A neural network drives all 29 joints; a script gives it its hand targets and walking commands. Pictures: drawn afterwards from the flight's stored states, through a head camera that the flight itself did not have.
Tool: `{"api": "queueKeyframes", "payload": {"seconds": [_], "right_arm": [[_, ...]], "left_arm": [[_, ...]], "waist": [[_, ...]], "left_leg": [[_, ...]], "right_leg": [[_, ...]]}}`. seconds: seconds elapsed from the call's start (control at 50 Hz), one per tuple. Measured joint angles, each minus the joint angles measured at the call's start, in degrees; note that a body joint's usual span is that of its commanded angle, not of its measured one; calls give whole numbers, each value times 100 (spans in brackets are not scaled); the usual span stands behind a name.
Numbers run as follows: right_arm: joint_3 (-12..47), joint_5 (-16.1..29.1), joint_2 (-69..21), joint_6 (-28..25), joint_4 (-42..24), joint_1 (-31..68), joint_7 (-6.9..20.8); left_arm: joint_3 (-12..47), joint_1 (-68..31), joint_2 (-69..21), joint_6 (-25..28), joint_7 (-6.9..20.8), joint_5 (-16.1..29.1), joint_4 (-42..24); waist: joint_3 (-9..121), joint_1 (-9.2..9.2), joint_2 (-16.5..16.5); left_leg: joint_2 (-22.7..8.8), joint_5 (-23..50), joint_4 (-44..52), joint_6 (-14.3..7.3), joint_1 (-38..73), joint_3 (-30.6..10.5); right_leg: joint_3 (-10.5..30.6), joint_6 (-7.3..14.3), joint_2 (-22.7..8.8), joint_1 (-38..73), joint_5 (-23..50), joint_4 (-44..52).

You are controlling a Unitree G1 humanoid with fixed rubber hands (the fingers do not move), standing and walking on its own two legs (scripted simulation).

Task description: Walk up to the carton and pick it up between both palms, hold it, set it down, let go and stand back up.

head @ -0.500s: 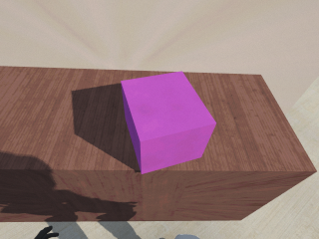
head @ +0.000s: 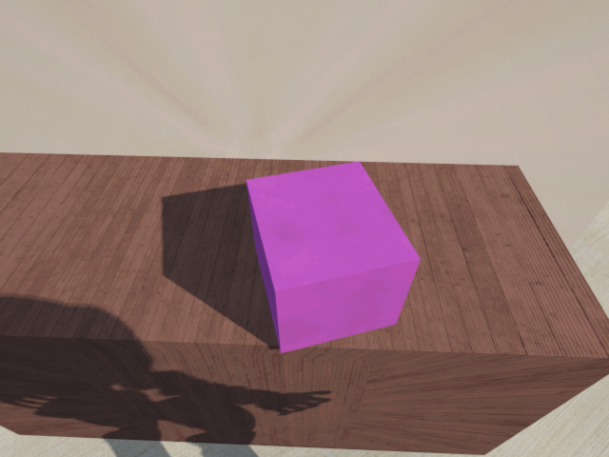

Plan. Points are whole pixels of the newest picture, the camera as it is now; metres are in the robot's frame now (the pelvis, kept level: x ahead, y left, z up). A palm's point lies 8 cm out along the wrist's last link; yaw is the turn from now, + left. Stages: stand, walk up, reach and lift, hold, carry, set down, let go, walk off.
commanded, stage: walk up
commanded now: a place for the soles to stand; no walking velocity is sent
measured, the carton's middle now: (321, 252) +0.45 -0.03 -0.02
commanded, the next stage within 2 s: reach and lift in 0.88 s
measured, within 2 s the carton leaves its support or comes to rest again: neither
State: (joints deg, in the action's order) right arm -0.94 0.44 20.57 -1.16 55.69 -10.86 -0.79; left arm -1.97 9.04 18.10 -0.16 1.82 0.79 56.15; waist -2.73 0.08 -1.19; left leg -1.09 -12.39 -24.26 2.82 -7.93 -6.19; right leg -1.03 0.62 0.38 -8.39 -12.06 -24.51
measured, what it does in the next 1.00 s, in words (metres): stands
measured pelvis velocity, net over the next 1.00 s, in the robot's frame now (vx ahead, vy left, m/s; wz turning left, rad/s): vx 0.00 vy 0.00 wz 0.04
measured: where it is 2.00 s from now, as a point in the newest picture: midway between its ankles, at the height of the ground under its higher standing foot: outside the picture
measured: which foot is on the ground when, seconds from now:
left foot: down 0.00-1.00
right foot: down 0.00-1.00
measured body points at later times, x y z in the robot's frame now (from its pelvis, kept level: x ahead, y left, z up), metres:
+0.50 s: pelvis +0.01 +0.01 +0.00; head +0.02 +0.01 +0.45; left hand +0.08 +0.31 -0.13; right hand +0.10 -0.29 -0.12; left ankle +0.02 +0.15 -0.74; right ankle +0.02 -0.11 -0.74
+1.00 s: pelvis +0.00 +0.00 -0.01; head +0.03 +0.01 +0.44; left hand +0.10 +0.31 -0.13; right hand +0.11 -0.29 -0.14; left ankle +0.02 +0.16 -0.74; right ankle +0.02 -0.11 -0.74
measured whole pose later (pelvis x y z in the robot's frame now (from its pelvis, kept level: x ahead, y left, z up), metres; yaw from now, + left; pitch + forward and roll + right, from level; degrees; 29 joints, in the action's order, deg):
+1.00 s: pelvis +0.00 +0.00 -0.01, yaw +2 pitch -3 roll +0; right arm -6.5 -6.0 17.6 -3.0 62.5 -4.2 1.6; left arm -2.0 5.8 20.6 -15.5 -1.5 2.2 47.9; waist -6.4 -0.6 0.6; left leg -2.4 -15.7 -31.7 2.4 -13.9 -3.4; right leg -3.0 0.2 -0.8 -12.8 -15.5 -31.1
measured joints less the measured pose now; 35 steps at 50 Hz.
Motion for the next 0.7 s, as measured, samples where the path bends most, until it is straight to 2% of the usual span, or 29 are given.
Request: {"api": "queueKeyframes", "payload": {"seconds": [0.26, 0.7], "right_arm": [[48, 7, -56, -9, 365, 49, -47], [21, -3, -150, 39, 501, 295, -105]], "left_arm": [[-66, -108, 154, 23, -120, 3, 316], [-46, 59, 6, 39, -143, -40, 598]], "waist": [[-31, -11, 137], [-13, 83, 82]], "left_leg": [[37, 25, 231, -59, 172, 36], [46, 98, 408, -75, 257, 37]], "right_leg": [[29, -62, -49, 193, 56, 284], [25, -81, -67, 294, 136, 486]]}}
